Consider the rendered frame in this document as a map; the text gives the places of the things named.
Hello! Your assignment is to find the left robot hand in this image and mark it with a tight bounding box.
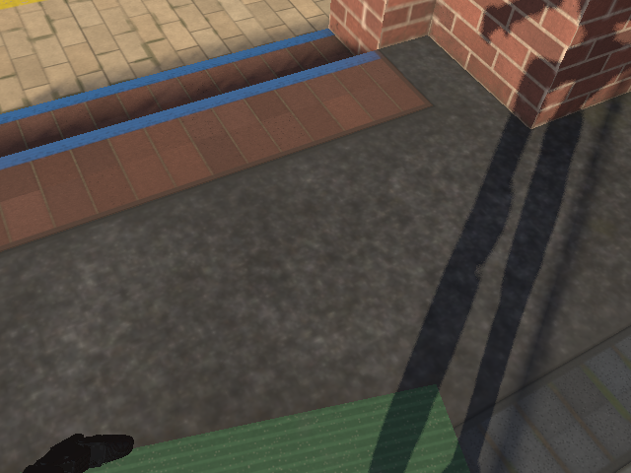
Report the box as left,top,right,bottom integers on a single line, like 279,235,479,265
22,434,134,473

